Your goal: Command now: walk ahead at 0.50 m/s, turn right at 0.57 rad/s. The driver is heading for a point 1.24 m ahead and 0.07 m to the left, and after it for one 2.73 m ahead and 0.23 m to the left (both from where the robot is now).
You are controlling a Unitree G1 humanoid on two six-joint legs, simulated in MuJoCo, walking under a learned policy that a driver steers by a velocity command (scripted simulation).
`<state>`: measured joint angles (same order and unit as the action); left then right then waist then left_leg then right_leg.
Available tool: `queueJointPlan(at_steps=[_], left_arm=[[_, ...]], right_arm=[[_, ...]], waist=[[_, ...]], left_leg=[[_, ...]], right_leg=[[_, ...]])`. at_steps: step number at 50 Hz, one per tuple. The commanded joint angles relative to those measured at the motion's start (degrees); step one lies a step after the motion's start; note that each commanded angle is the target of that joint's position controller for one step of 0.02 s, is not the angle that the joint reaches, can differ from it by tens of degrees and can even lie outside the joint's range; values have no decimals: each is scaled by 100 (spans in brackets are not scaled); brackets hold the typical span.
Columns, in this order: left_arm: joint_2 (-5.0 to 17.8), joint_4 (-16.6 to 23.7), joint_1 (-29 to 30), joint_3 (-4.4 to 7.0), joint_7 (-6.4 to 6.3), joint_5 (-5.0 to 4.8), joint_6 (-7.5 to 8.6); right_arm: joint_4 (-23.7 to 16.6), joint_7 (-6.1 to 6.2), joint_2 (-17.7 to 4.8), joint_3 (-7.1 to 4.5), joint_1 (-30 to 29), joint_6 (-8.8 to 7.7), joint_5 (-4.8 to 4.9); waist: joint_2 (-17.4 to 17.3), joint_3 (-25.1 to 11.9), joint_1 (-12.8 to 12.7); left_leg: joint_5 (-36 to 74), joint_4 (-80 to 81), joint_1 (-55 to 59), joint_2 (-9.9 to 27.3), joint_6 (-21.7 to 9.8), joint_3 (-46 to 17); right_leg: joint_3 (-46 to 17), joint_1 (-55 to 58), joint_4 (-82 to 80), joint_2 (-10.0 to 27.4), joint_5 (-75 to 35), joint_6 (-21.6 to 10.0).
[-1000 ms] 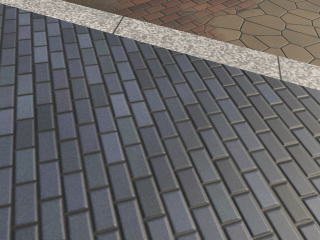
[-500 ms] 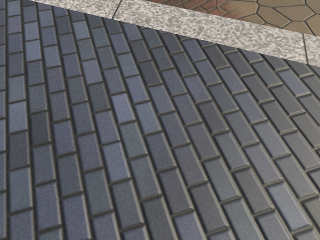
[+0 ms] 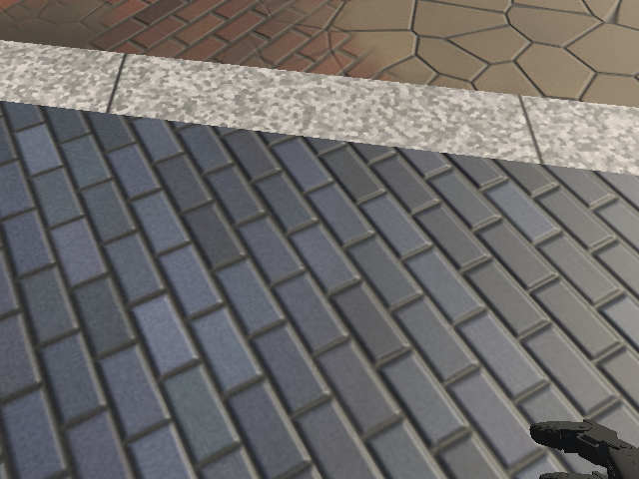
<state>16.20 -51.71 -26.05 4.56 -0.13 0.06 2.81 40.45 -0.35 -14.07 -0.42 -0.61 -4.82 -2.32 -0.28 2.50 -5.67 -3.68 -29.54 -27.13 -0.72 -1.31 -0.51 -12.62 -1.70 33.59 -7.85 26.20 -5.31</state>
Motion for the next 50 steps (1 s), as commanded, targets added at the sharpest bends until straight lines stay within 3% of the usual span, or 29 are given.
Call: queueJointPlan(at_steps=[1,2,3,4,6,9,13,16,20,22,23,24,25,26,27,28,29,31,32,35,40,45,48,50], left_arm=[[408,793,-295,26,15,-95,114],[637,596,-92,59,-16,58,9],[576,616,305,43,50,107,-17],[464,660,441,33,105,117,-50],[404,706,504,25,214,213,-189],[310,902,862,-11,312,208,-276],[198,1124,1529,-92,360,208,-243],[71,1295,2150,-207,402,211,-186],[126,1482,2681,-264,397,226,-133],[198,1457,2570,-248,335,268,-82],[245,1309,2100,-213,289,293,-29],[373,981,1177,-143,225,356,52],[820,769,132,-13,129,479,102],[1426,770,-5,128,49,430,72],[1229,794,116,122,16,213,41],[869,755,549,7,13,181,60],[519,734,831,-83,41,172,105],[200,698,1115,-172,22,127,180],[173,659,1071,-179,17,126,233],[302,501,880,-120,-10,77,354],[235,291,606,-130,-39,94,358],[452,57,212,-86,-102,101,307],[661,-4,232,-47,-158,125,218],[852,5,302,6,-176,146,101]], right_arm=[[95,146,-1705,-530,2069,32,-79],[-17,115,-1077,-418,1641,82,-22],[-36,93,-663,-314,1377,80,21],[-7,89,-550,-271,1265,72,1],[153,89,-581,-269,1426,-15,48],[295,27,-651,-308,1688,-162,132],[504,-26,-674,-320,1966,-181,108],[627,-52,-720,-324,2079,-163,138],[910,-19,-913,-361,2551,-69,143],[1043,-3,-993,-367,2661,9,154],[1100,2,-1027,-362,2671,45,169],[1117,3,-961,-327,2649,70,205],[883,-14,-712,-236,2536,49,236],[655,-63,-86,-110,3026,50,329],[773,27,-794,-315,2592,126,208],[689,2,-726,-333,2308,109,245],[748,-16,-595,-309,2290,104,260],[919,-71,-473,-321,2479,257,115],[947,-114,-397,-328,2498,323,93],[802,-211,-262,-345,2063,414,82],[457,-299,-162,-291,1077,409,69],[85,-393,-142,-200,218,391,24],[58,-345,-275,-252,413,403,7],[259,-272,-471,-365,1267,368,2]], waist=[[-1740,-2256,788],[-676,-1348,680],[-135,-715,704],[-206,-442,603],[-549,-247,504],[-510,-265,487],[-439,-64,567],[-487,57,688],[-530,154,835],[-570,64,739],[-546,-189,497],[-332,-712,89],[232,-1494,-322],[1623,-2115,-39],[619,-1772,-173],[503,-982,91],[413,-573,279],[622,-268,562],[618,-252,602],[476,-47,673],[423,252,551],[380,414,343],[515,138,519],[591,-416,901]], left_leg=[[-1565,1218,4379,2746,-1110,-4463],[-2065,1230,3584,2495,-1050,-3767],[-1759,1380,2835,2146,-932,-2815],[-1259,1567,2387,1871,-774,-2139],[-319,1741,1970,1587,-677,-1289],[523,1931,2013,1604,-796,-740],[783,2149,2130,1445,-854,-121],[942,2186,2043,1269,-746,357],[1387,1990,2550,1513,-716,393],[2506,1475,2846,1569,-690,369],[3305,829,2879,1493,-644,413],[3287,-234,2512,1248,-533,585],[1434,-1832,1351,982,-406,696],[-2724,-3709,-682,-27,-196,704],[-2561,-4186,-1019,106,-294,-210],[-2056,-4062,-1081,334,-346,-328],[-1716,-3738,-897,498,-326,-261],[-1390,-3456,-479,620,-214,-196],[-1277,-3472,-372,593,-182,-167],[-753,-3385,-839,643,-108,-118],[209,-2272,-1286,636,-42,93],[271,-958,-944,446,-328,666],[-489,-709,-364,4,-662,991],[-1101,-529,623,-401,-956,1048]], right_leg=[[600,-3209,3648,85,584,34],[576,-3484,3994,552,55,25],[654,-3420,3796,722,-402,72],[713,-3293,3550,880,-607,117],[814,-3125,3374,1028,-733,207],[848,-3401,3244,1083,-1083,266],[835,-3770,2308,1035,-1790,359],[1217,-3317,1067,991,-2327,359],[1605,-2939,185,947,-1958,159],[1756,-2516,-140,792,-1481,-24],[1822,-1868,-426,616,-1426,-123],[1782,-617,-758,560,-1693,-251],[535,965,-860,1764,-1179,-511],[-2061,2305,-1418,3442,-1172,-1091],[-1977,1719,-1550,3279,-1402,-997],[-988,1012,-1656,2971,-1796,-800],[-365,392,-1903,2692,-2181,-584],[437,-291,-2246,2301,-2347,-289],[627,-432,-2345,2265,-2541,-279],[1168,-411,-2570,2225,-2955,-293],[1949,-256,-2621,2084,-3328,-279],[2424,308,-2401,2259,-4152,-190],[2693,826,-1493,2327,-6419,-84],[2754,834,32,2349,-7252,-76]])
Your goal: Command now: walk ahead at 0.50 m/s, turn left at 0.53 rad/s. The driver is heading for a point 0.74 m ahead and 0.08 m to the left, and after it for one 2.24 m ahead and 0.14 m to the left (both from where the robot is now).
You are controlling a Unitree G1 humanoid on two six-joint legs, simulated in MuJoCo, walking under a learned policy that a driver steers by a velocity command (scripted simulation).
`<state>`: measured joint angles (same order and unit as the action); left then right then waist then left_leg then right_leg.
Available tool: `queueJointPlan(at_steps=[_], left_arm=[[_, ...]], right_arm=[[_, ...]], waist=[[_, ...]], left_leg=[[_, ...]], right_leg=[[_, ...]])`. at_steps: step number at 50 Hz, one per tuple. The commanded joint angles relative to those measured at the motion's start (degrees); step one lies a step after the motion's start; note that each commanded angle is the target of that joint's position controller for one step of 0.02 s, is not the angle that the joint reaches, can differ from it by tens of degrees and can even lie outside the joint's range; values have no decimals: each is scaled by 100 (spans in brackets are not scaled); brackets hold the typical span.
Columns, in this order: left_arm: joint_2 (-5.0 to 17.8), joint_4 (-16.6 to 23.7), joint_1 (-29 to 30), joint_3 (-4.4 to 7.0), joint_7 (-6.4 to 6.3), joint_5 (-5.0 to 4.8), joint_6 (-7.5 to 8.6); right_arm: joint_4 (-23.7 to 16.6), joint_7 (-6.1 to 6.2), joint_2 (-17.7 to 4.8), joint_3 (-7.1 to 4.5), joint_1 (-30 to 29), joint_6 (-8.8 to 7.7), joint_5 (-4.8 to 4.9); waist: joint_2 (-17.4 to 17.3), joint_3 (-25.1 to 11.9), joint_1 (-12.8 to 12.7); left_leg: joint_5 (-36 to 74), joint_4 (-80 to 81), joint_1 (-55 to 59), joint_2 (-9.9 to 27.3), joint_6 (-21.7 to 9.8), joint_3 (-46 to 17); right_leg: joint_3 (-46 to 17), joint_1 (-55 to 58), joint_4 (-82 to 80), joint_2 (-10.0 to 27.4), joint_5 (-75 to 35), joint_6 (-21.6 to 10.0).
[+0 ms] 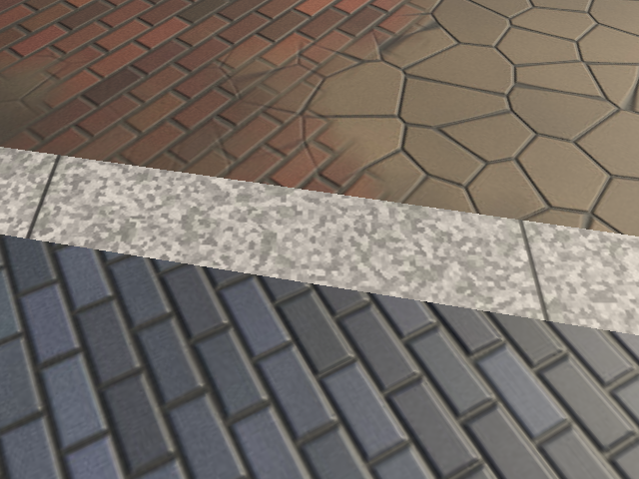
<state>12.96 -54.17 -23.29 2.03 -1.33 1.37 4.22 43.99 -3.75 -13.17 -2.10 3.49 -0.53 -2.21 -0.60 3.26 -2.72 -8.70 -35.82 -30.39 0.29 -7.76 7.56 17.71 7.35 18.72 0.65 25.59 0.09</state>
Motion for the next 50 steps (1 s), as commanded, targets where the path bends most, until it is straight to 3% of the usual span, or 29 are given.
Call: queueJointPlan(at_steps=[1,2,3,4,5,6,7,8,10,12,15,22,25,26,27,28,29,30,31,32,34,37,42,46,48,50], left_arm=[[1201,306,96,263,-39,-2,-81],[883,547,18,181,4,-60,-57],[622,956,121,163,100,-86,1],[877,1104,814,183,122,-14,60],[760,1162,925,131,141,-82,136],[739,1075,798,128,127,-76,162],[729,1074,765,132,122,27,86],[694,1020,588,120,134,115,-31],[618,1060,572,112,176,163,-202],[567,1197,896,96,204,146,-264],[598,1459,1663,89,213,123,-276],[620,1867,2714,6,280,44,-154],[743,1790,2273,35,273,40,-76],[848,1647,1825,88,237,41,-50],[948,1412,1092,152,180,56,3],[1215,1284,298,231,103,135,68],[1852,1260,-258,381,58,252,51],[1703,1150,-76,392,120,95,-42],[1217,1250,459,293,148,15,-73],[859,1272,780,205,177,3,-59],[673,1117,843,129,162,12,1],[744,881,521,143,210,-59,152],[759,611,175,148,225,-99,142],[837,385,-201,151,224,-105,111],[865,250,-369,137,198,-88,60],[929,205,-301,144,156,-93,27]], right_arm=[[169,137,-751,-312,1693,-114,-58],[282,239,-1391,-522,2303,-105,-111],[151,245,-1880,-637,1937,-50,52],[142,265,-1740,-612,1959,-1,176],[195,317,-1457,-539,1701,-7,192],[203,338,-1155,-457,1480,-34,185],[190,361,-990,-400,1278,-77,211],[138,364,-885,-356,1133,-124,221],[155,331,-952,-356,1243,-238,240],[175,320,-1099,-393,1423,-274,223],[214,318,-1107,-399,1780,-264,220],[245,392,-1192,-416,2349,-240,147],[205,444,-1222,-397,2136,-279,131],[202,440,-1259,-394,2036,-306,127],[230,415,-1256,-379,1965,-327,141],[189,377,-1056,-312,2002,-364,170],[41,361,-541,-201,2633,-376,350],[131,374,-808,-217,2785,-354,198],[167,375,-925,-234,2385,-303,94],[98,322,-893,-205,1928,-303,60],[16,244,-778,-173,1706,-238,13],[63,195,-676,-130,1746,-149,-24],[-303,133,-484,14,535,-156,-10],[-483,132,-337,124,-178,-203,42],[-476,197,-331,129,-189,-254,46],[-341,276,-422,97,157,-325,34]], waist=[[380,-958,1007],[-371,-1536,1173],[-1342,-1876,754],[-324,-1543,970],[-88,-850,766],[249,-413,472],[258,-251,269],[174,-318,126],[85,-394,62],[-1,-303,132],[-173,-106,412],[-339,-115,828],[-455,-159,562],[-459,-304,358],[-242,-638,-16],[90,-1215,-359],[1312,-2032,-210],[1456,-1919,-21],[640,-954,127],[191,-490,127],[511,-186,298],[607,-307,391],[520,-25,200],[486,68,-16],[487,9,-12],[559,-165,143]], left_leg=[[-451,586,2139,-608,-505,50],[-1169,834,3703,607,-962,-1678],[-595,1680,4732,1919,-1789,-4889],[-260,1939,4536,1839,-1671,-4542],[137,1995,3817,1755,-1493,-3788],[744,2079,3069,1453,-1194,-3247],[1171,2132,2581,1151,-1025,-2839],[1425,2206,2292,957,-948,-2540],[1804,2271,2066,753,-954,-2309],[1618,2391,1950,619,-894,-2233],[1299,2462,2164,528,-731,-2344],[2041,1922,3066,632,-566,-2637],[2505,1663,2945,777,-292,-2707],[3144,1300,2863,738,-191,-2660],[3539,413,2789,475,-70,-2409],[2692,-883,2197,152,63,-2130],[-172,-2812,640,-675,337,-1517],[-2071,-3454,-186,-789,310,-1522],[-1608,-3736,-452,-427,289,-1613],[-1214,-3479,-398,-238,296,-1561],[-993,-2952,-155,14,359,-1446],[-818,-2716,-95,32,483,-1255],[122,-1418,-634,397,713,-771],[579,-207,-108,262,714,-456],[589,87,223,57,672,-414],[542,415,716,-100,567,-514]], right_leg=[[-210,-643,2853,1388,-6357,-500],[-176,-2268,4778,1036,-3976,-268],[-971,-4377,6602,-312,533,41],[-1964,-4978,6650,26,99,-18],[-1978,-5041,6239,296,-408,-57],[-1957,-4710,5611,498,-627,-65],[-1991,-4388,5235,598,-654,-6],[-1995,-4039,5004,636,-698,63],[-1888,-3903,4659,608,-760,186],[-1800,-4083,4191,601,-1129,284],[-1793,-4531,3328,571,-1804,372],[-1801,-4560,1858,184,-2316,249],[-1793,-3488,1270,39,-2076,-33],[-1715,-2831,1162,-118,-1826,-151],[-1623,-1945,792,-221,-1863,-286],[-2303,-750,673,467,-1437,-527],[-4821,789,366,2033,-673,-1181],[-6326,559,-349,2342,-224,-1454],[-5606,-274,-399,2152,277,-1407],[-4788,-921,-503,1837,-62,-1287],[-3685,-1521,-709,1324,-1238,-1039],[-3076,-1530,-799,1172,-2569,-1115],[-2408,-1378,-1155,938,-2873,-1140],[-2123,-1309,-907,872,-3810,-1030],[-2156,-1135,-430,915,-4965,-945],[-2305,-946,128,904,-5574,-805]])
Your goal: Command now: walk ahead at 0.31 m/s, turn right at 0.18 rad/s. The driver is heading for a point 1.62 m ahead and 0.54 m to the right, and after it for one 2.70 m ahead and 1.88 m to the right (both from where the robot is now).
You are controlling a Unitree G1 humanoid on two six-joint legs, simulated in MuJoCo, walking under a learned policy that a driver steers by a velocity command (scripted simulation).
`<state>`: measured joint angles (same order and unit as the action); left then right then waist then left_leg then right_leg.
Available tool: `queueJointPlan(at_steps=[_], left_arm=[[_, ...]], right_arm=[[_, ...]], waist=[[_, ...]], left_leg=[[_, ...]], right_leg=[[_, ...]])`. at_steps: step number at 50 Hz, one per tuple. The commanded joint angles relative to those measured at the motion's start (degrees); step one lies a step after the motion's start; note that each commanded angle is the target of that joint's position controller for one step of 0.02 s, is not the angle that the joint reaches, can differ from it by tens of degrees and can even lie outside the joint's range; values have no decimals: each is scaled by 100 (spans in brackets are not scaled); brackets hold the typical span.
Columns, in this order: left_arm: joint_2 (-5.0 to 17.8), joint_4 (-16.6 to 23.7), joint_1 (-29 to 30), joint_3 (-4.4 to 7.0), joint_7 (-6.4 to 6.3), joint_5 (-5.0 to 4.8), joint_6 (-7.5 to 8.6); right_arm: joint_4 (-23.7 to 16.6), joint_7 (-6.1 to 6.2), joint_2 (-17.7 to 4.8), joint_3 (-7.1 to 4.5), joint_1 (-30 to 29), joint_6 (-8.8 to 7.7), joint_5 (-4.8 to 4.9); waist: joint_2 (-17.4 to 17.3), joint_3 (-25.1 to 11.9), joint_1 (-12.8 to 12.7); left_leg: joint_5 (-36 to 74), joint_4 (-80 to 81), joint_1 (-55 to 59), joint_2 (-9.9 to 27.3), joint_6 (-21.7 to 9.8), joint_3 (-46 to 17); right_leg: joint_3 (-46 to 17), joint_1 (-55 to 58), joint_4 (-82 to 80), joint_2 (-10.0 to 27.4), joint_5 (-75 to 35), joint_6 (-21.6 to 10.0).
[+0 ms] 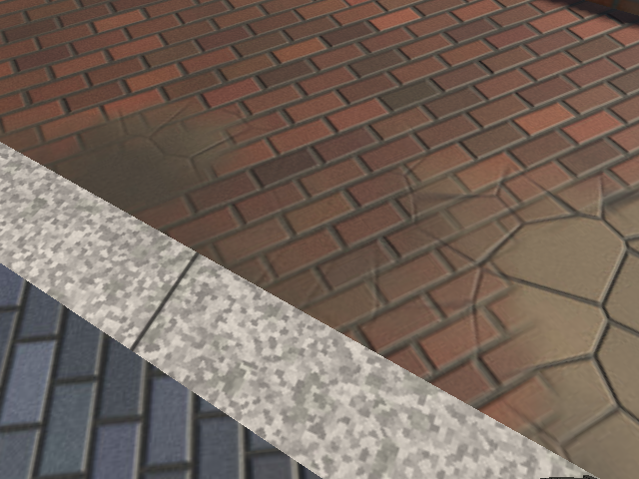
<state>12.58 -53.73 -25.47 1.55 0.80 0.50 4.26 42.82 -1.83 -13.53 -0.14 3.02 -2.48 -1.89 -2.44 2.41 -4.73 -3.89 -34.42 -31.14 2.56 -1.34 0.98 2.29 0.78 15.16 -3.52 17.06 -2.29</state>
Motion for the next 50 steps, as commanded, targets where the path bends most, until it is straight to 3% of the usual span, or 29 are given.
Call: queueJointPlan(at_steps=[1,2,3,4,5,7,8,9,12,15,19,23,24,25,26,27,28,30,32,35,42,46,48,49,50], left_arm=[[1011,180,50,203,-76,-42,9],[985,221,135,196,-87,-111,14],[776,493,202,137,-109,-176,40],[220,489,-725,38,-178,-350,-53],[852,325,-519,213,-268,-147,-213],[697,433,19,254,-221,-22,-331],[660,454,147,277,-171,41,-418],[597,449,74,288,-124,98,-521],[479,539,74,316,-83,75,-705],[448,791,543,298,-28,109,-818],[502,1122,1079,260,97,96,-876],[578,1383,1230,273,113,57,-836],[562,1375,1087,274,101,55,-787],[688,1311,883,309,67,71,-716],[1238,1370,785,416,-16,123,-630],[1937,1459,691,600,-61,115,-637],[1700,1365,481,593,-110,103,-658],[1266,1492,1218,447,-164,65,-701],[1049,1660,1549,386,-155,-3,-685],[1123,1658,1269,423,-108,-23,-631],[1313,1740,1042,517,-65,73,-692],[1255,1783,1313,506,-14,89,-697],[1156,1784,1516,461,-36,2,-704],[878,1817,1367,377,-59,-23,-682],[522,1911,1266,277,-79,-53,-659]], right_arm=[[-53,132,-480,-138,659,-180,-31],[115,198,-690,-206,1214,-263,-106],[181,279,-1145,-309,1941,-318,-219],[99,249,-1509,-431,1981,-215,-96],[23,227,-1177,-409,1950,-95,161],[-80,297,-557,-219,1064,-48,129],[-86,349,-447,-182,887,-36,130],[-68,389,-459,-187,849,-27,130],[-86,403,-551,-235,739,-55,62],[-63,418,-585,-266,696,-4,17],[-39,377,-779,-356,819,119,-17],[-30,336,-1020,-469,899,270,18],[-27,333,-1057,-496,869,308,39],[49,318,-980,-510,1090,358,3],[-15,269,-625,-450,1344,420,-18],[-403,356,-499,-381,867,498,50],[-398,390,-666,-401,602,560,40],[-270,357,-636,-424,761,503,148],[-150,308,-780,-487,997,466,5],[-231,279,-648,-463,931,509,65],[-519,339,-596,-387,553,513,105],[-499,381,-615,-367,932,448,186],[-425,415,-538,-340,1301,384,146],[-453,444,-810,-375,1365,333,42],[-593,416,-1311,-451,1186,321,-24]], waist=[[690,-254,562],[496,-587,823],[-61,-1344,1046],[-1231,-2497,756],[-401,-2466,891],[-304,-1065,538],[-455,-700,439],[-555,-590,341],[-390,-703,169],[-509,-549,215],[-562,-548,409],[-519,-549,467],[-357,-565,363],[120,-538,322],[1677,-406,393],[2191,-47,190],[1316,-94,85],[962,-71,502],[970,-430,597],[698,-616,509],[961,-500,252],[1057,-651,382],[898,-650,654],[180,-753,593],[-1109,-669,535]], left_leg=[[283,709,1356,-427,-158,145],[1110,1058,2338,-214,-265,25],[3449,640,3795,1074,-516,-980],[5638,299,5094,2705,-1442,-2319],[5227,481,4500,2382,-1459,-2120],[3767,1154,3129,1806,-1130,-1197],[3346,1418,2624,1603,-1026,-856],[3094,1584,2166,1470,-990,-582],[2564,1753,1719,1462,-1150,-160],[1178,1919,1530,1453,-1112,102],[6,1859,1476,1558,-1061,264],[-481,1444,1616,1756,-850,282],[-664,1116,1477,1670,-627,447],[-1033,537,1209,1457,-271,654],[-2256,-1045,423,755,202,1239],[-3395,-1911,-569,-193,420,697],[-3153,-2595,-569,-36,428,78],[-2139,-2629,-436,29,357,-226],[-1744,-2840,-249,-110,343,-157],[-1724,-2650,-252,-167,406,-226],[-2000,-1247,252,-365,336,-313],[-1949,-325,1213,-516,159,-194],[-1058,1132,2140,-483,19,-155],[-1570,1872,2605,291,-175,-998],[-2802,2532,2904,1553,-667,-2736]], right_leg=[[-792,-283,975,1190,-4857,-443],[-695,-626,1766,940,-4411,-288],[-532,-1605,3131,637,-2265,-120],[-185,-2723,4990,-114,2076,11],[-522,-2844,5431,29,2059,-16],[-485,-3100,5314,393,1353,85],[-453,-3022,5175,498,1071,168],[-368,-2739,5178,501,856,249],[-248,-2524,5162,430,578,341],[-156,-2615,4413,574,218,336],[83,-2219,3410,567,209,241],[289,-1783,2461,468,495,50],[331,-1387,1859,385,181,-30],[-35,-988,1125,431,-164,-118],[-1870,-747,66,1712,-856,-390],[-3288,-1125,-77,2679,-2340,-1307],[-2869,-1121,44,2487,-2434,-1531],[-1970,-1232,158,1686,-2035,-1152],[-1658,-993,341,1356,-2705,-1048],[-1816,-713,415,1352,-2728,-1104],[-2550,-919,495,1318,-1795,-1203],[-2755,-1233,679,1195,-2209,-983],[-2689,-1673,947,914,-1771,-596],[-2359,-2168,1394,503,-218,-268],[-1215,-3189,2482,-570,1308,-29]])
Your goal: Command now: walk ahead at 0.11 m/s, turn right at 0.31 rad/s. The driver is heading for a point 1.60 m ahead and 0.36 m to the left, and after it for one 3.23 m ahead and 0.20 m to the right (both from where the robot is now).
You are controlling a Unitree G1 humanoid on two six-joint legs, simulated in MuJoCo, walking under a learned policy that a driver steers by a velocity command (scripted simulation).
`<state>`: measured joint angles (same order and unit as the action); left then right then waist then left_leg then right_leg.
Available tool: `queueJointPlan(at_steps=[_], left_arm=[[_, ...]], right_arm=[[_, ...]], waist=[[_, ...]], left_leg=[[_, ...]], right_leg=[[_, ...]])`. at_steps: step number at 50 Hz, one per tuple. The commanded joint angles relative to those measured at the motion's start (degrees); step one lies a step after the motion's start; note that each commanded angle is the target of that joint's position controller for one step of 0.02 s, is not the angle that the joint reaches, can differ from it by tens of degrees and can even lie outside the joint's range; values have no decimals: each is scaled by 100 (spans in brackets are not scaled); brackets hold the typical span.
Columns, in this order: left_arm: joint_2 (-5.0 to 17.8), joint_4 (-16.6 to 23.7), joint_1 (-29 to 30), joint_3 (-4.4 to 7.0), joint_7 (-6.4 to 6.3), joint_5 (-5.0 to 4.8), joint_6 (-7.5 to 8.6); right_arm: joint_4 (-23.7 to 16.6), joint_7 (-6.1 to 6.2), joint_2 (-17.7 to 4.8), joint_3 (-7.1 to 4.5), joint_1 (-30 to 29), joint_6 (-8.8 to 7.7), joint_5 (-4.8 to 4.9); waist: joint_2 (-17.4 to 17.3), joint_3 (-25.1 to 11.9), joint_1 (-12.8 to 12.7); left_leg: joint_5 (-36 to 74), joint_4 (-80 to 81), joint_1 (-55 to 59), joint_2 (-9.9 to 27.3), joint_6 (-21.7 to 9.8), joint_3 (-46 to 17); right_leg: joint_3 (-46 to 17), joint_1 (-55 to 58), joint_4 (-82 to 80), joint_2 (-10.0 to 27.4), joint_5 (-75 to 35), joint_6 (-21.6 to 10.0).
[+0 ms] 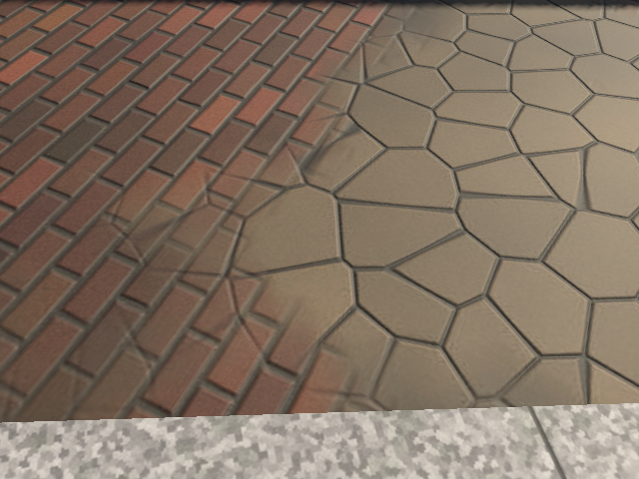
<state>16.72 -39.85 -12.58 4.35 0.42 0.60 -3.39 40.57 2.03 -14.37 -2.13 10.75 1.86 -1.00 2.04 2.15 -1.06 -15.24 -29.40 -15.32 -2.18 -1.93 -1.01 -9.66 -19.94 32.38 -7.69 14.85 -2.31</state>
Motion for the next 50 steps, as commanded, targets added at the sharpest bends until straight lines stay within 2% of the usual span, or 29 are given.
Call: queueJointPlan(at_steps=[1,2,3,5,10,15,17,18,19,20,21,22,23,24,26,29,33,36,39,41,42,43,44,45,46,47,48,49,50], left_arm=[[592,517,156,102,-68,162,115],[685,435,115,153,-42,191,143],[629,288,-75,146,7,190,169],[582,63,-336,132,104,219,203],[343,136,326,2,242,183,278],[184,253,835,-120,230,139,370],[172,187,536,-124,168,108,449],[142,31,82,-120,112,112,516],[284,-181,-505,-70,32,137,597],[657,-299,-1277,16,-66,222,690],[1433,-325,-1712,180,-118,227,700],[1246,-383,-1564,164,-141,214,671],[822,-287,-1070,35,-113,167,683],[512,-228,-748,-51,-93,127,715],[282,-228,-601,-134,-140,103,791],[312,-411,-905,-115,-121,46,868],[236,-598,-1058,-135,-97,48,887],[305,-711,-1094,-128,-107,41,899],[495,-868,-1204,-92,-156,16,879],[677,-950,-1205,-60,-209,28,824],[763,-997,-1167,-33,-242,61,766],[829,-985,-1116,-18,-263,98,703],[866,-916,-1008,-10,-259,90,666],[339,-690,-1314,-123,-177,29,665],[334,-374,-1188,-108,-83,47,697],[665,-231,-467,-32,-58,62,754],[613,-180,-373,-78,-58,-11,824],[554,-283,-453,-91,-82,17,819],[504,-294,-509,-102,-100,135,718]], right_arm=[[-286,-38,-1383,-343,493,-107,-209],[-270,-75,-1032,-250,335,-125,-167],[-251,-97,-812,-186,128,-156,-96],[-187,-98,-711,-163,164,-238,-45],[162,-177,-807,-259,849,-409,9],[386,-246,-960,-332,1182,-437,-13],[416,-276,-1032,-359,1115,-408,28],[410,-272,-1015,-357,988,-392,76],[394,-255,-852,-315,927,-407,79],[230,-260,-447,-190,704,-447,80],[-61,-262,18,-61,563,-483,123],[18,-228,-630,-222,583,-429,16],[123,-285,-712,-272,624,-412,6],[240,-349,-643,-267,726,-404,16],[367,-429,-576,-274,794,-338,-58],[263,-505,-402,-243,510,-257,-52],[-42,-556,-269,-173,-204,-205,-79],[-283,-642,-138,-67,-786,-216,-94],[-469,-705,-204,-58,-1107,-239,-95],[-450,-644,-308,-103,-805,-242,-93],[-326,-603,-401,-144,-370,-251,-98],[-118,-556,-577,-227,355,-274,-112],[181,-474,-813,-346,1311,-316,-160],[195,-362,-1413,-511,1620,-297,-190],[-24,-384,-1670,-558,1242,-281,37],[47,-340,-1499,-553,1219,-236,106],[77,-282,-1296,-496,891,-246,122],[110,-274,-1055,-424,673,-282,94],[130,-263,-927,-376,533,-328,112]], waist=[[-1488,-230,313],[-1088,6,144],[-974,186,-25],[-1103,87,-17],[-974,139,335],[-1081,251,549],[-902,264,319],[-718,208,30],[-454,-9,-236],[283,-457,-648],[1479,-721,-763],[755,-239,-613],[353,168,-298],[297,291,-129],[424,236,-17],[309,167,-7],[271,359,-23],[269,492,-98],[174,572,-141],[355,203,34],[475,-98,258],[462,-524,574],[140,-1034,1047],[-935,-1691,876],[-1444,-2179,604],[-709,-1578,801],[-426,-842,559],[-127,-396,274],[-104,-230,66]], left_leg=[[-2143,2126,554,2340,-1055,-3017],[-2561,2190,383,2102,-1080,-2837],[-2343,2230,350,1786,-904,-2388],[-1639,2206,762,1382,-749,-1733],[-1083,2192,1373,1360,-902,-1392],[-820,2041,720,1372,-1044,-1181],[-597,1803,205,1373,-1059,-1265],[-491,1486,-222,1270,-973,-1214],[-402,952,-790,1042,-806,-1090],[-799,-372,-1484,545,-545,-637],[-1673,-1998,-2604,-205,-349,71],[-1603,-2886,-2821,6,-446,-369],[-1076,-3145,-2831,235,-479,-561],[-665,-3103,-2683,350,-412,-539],[-108,-3152,-2498,475,-240,-362],[387,-3352,-2785,483,-99,-259],[999,-2701,-3020,500,19,-31],[1498,-1613,-2523,492,-80,431],[1334,-719,-2071,342,-333,737],[865,-546,-1493,6,-591,975],[588,-675,-945,-178,-731,998],[261,-587,-158,-350,-891,876],[220,-159,1177,-330,-1108,547],[-656,37,2790,1183,-1596,-1560],[-551,985,3523,2174,-2351,-4519],[19,1180,3238,1983,-2174,-3821],[922,1245,2304,1914,-2015,-2990],[1646,1311,1460,1612,-1762,-2453],[2052,1368,920,1333,-1601,-2073]], right_leg=[[73,-1285,1703,-53,1612,-7],[-120,-1320,2174,75,1268,-31],[-82,-1348,2370,131,876,29],[147,-1421,2609,156,474,153],[721,-1726,1809,563,136,320],[1244,-598,322,667,552,221],[1344,265,-298,561,256,81],[1369,1069,-811,501,-209,14],[1169,2095,-977,562,-253,-21],[-63,3097,-1519,1648,775,-163],[-2257,3485,-2381,3044,2714,-577],[-2617,2678,-2429,3254,3020,-899],[-1997,2326,-2382,2914,2680,-828],[-1332,2063,-2474,2607,1982,-657],[-305,1964,-2533,2213,515,-449],[480,2064,-2402,2106,-1213,-466],[1186,1908,-2403,2047,-2198,-541],[1637,1685,-2410,1998,-2468,-510],[1899,2051,-2214,2079,-3438,-400],[2102,2506,-1461,2146,-5315,-311],[2202,2562,-787,2191,-6150,-296],[2227,2431,234,2205,-6192,-291],[2316,1709,1732,2071,-5252,-199],[2347,-23,3834,1550,-1669,5],[1347,-1709,5230,427,1675,210],[681,-2358,5221,799,1044,188],[689,-2176,4650,1098,509,180],[704,-1733,4022,1312,374,197],[674,-1344,3602,1423,421,267]])
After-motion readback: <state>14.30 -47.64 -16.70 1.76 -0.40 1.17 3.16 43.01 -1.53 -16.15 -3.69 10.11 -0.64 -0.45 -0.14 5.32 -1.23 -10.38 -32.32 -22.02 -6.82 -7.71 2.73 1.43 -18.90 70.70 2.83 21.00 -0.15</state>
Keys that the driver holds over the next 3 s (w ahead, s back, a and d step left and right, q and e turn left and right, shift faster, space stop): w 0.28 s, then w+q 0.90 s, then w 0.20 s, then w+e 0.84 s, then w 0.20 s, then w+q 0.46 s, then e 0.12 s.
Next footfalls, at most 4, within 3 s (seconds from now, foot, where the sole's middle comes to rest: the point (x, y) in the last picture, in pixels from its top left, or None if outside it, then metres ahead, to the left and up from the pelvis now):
0.40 right None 0.14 -0.12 -0.77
0.88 left None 0.44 0.10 -0.77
1.58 right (287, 320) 0.93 0.10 -0.91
2.04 left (210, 255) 1.13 0.33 -0.91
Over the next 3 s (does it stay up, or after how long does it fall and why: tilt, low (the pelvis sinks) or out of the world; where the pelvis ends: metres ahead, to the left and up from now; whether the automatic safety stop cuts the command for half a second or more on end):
stays up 1.48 0.23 -0.15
